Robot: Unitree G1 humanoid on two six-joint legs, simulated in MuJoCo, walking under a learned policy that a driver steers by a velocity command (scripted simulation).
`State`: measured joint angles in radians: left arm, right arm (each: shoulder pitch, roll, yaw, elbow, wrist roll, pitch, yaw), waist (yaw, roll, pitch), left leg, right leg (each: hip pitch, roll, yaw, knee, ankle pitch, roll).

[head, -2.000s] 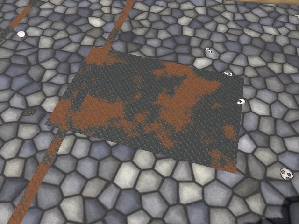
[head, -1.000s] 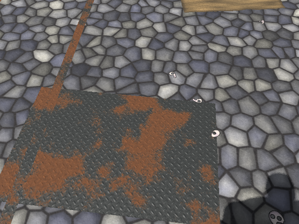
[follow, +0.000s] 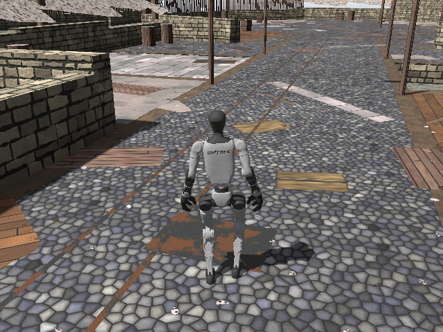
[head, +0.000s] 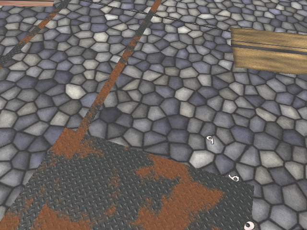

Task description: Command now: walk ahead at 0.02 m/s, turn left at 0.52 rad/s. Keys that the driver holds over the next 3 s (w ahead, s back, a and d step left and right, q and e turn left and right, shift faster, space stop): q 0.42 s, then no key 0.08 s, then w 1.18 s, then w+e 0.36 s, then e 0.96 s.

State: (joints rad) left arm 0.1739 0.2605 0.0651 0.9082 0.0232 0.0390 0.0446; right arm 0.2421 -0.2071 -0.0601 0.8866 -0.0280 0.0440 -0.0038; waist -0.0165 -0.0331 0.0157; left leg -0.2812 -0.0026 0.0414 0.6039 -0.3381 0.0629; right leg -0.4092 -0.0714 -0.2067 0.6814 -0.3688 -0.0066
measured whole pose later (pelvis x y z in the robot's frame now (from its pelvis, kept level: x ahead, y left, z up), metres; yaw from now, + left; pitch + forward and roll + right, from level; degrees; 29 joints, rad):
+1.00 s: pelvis +0.08 +0.04 +0.01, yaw +20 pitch +1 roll +0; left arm 0.40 0.26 0.06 0.92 0.02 -0.03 -0.01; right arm 0.18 -0.25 -0.04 0.83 -0.04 -0.06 0.01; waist 0.03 -0.02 0.01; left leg -0.24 -0.04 0.04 0.46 -0.23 0.07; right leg -0.24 0.00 0.00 0.81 -0.43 -0.08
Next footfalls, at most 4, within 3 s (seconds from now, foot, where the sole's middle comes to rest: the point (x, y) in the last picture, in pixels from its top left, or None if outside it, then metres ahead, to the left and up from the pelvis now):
0.48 right None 0.06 -0.11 -0.77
0.92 left None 0.09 0.14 -0.77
1.42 right None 0.47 0.09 -0.77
1.96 left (70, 186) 0.70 0.36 -0.77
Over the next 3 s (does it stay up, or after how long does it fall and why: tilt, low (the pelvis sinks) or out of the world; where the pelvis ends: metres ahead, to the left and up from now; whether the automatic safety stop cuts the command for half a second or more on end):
stays up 0.78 0.28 0.01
